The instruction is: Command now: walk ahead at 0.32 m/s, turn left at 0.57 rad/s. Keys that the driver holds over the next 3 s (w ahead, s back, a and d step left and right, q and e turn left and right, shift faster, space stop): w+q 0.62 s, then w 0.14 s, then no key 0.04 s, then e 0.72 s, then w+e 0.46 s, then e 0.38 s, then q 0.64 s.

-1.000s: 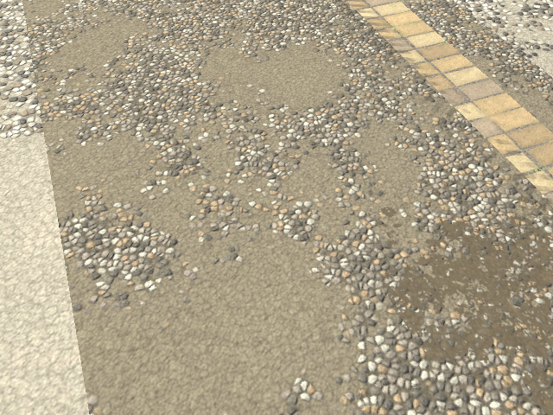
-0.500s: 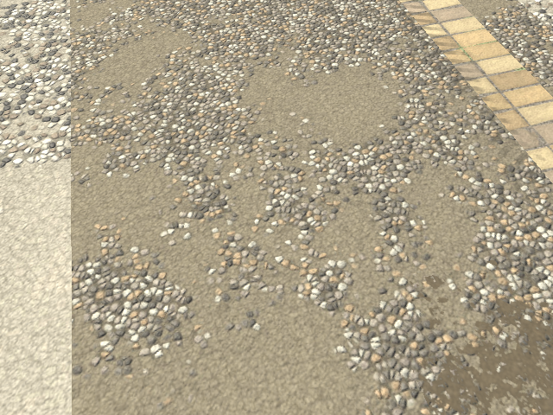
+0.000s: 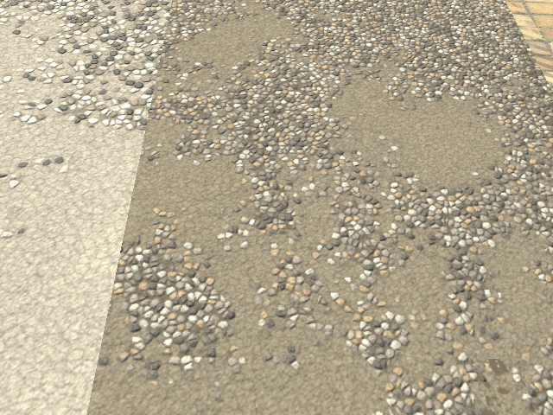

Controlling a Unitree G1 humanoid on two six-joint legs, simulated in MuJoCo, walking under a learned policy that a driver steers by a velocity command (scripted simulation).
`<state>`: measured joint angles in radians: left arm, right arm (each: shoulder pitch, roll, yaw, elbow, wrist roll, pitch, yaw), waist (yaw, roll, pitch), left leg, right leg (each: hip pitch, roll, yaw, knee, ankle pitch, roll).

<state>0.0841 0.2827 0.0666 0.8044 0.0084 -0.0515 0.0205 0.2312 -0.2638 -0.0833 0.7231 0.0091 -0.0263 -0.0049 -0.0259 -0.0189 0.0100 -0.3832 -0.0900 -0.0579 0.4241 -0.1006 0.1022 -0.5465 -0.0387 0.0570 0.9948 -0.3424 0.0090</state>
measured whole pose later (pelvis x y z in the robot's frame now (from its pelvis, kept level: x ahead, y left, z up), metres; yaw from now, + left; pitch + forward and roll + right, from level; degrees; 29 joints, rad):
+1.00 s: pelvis +0.36 +0.10 +0.00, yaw +26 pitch +1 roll +1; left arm 0.22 0.31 0.06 0.82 -0.02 -0.05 0.02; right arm 0.20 -0.24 -0.06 0.73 -0.02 -0.07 0.03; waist 0.01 -0.04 0.06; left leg -0.22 -0.05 0.08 0.35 -0.16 0.08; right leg -0.62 -0.10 0.06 1.10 -0.30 0.04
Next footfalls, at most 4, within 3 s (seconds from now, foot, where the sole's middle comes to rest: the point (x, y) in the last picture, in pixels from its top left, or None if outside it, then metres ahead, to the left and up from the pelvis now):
0.26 right None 0.17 -0.16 -0.78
0.76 left None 0.37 0.20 -0.78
1.26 right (243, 357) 0.60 0.07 -0.78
1.72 left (150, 384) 0.53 0.28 -0.78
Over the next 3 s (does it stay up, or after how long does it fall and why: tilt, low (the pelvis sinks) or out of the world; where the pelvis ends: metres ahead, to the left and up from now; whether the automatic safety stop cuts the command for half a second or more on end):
stays up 0.78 0.10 -0.01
